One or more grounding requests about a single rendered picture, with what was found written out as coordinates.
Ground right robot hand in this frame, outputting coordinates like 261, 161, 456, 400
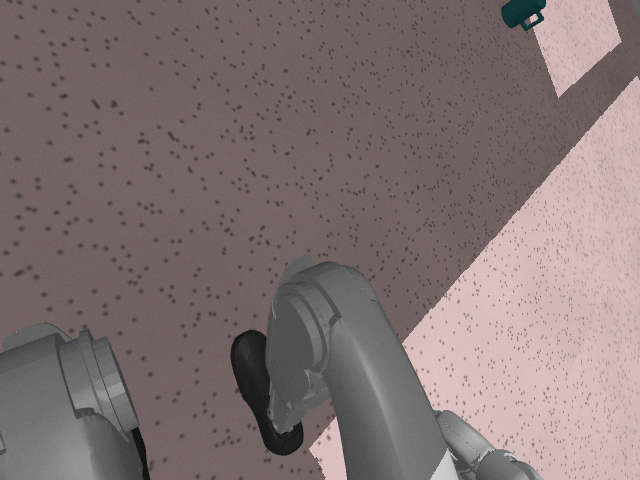
430, 403, 497, 480

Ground left robot foot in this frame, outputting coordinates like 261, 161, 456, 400
131, 427, 150, 480

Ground right robot arm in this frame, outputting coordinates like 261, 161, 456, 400
476, 449, 543, 480

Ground right robot foot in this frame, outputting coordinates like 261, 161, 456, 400
231, 330, 303, 456

